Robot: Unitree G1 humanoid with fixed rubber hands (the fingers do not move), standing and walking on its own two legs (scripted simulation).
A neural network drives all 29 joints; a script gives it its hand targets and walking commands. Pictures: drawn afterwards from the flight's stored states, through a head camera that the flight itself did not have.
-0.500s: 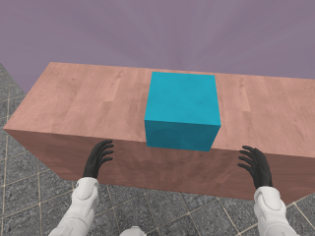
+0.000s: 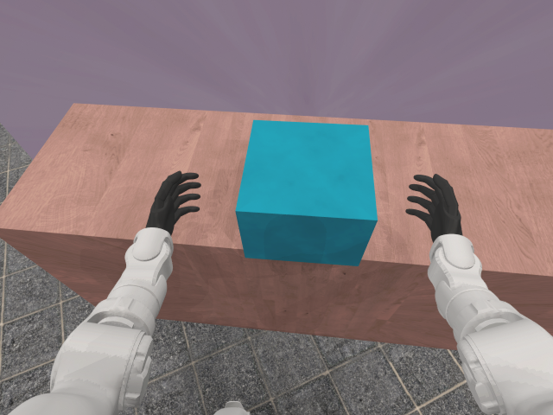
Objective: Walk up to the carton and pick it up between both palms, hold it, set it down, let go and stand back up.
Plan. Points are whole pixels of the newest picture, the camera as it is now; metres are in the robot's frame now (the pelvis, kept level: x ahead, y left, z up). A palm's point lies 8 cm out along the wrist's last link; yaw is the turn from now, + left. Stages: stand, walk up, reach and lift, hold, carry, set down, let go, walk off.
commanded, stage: reach and lift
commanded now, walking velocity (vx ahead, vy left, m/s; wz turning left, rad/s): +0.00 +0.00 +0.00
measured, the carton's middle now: (305, 192) +0.52 -0.03 -0.06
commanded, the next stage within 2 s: none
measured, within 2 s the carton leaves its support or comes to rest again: neither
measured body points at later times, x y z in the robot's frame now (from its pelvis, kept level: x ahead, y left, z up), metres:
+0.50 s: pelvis -0.02 +0.01 +0.00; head +0.08 +0.02 +0.44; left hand +0.46 +0.19 +0.06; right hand +0.44 -0.24 +0.07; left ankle +0.03 +0.13 -0.69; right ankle -0.03 -0.09 -0.69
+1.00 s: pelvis -0.01 +0.01 +0.00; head +0.13 +0.02 +0.43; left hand +0.52 +0.20 +0.09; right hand +0.49 -0.24 +0.10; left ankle +0.03 +0.13 -0.69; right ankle -0.03 -0.08 -0.69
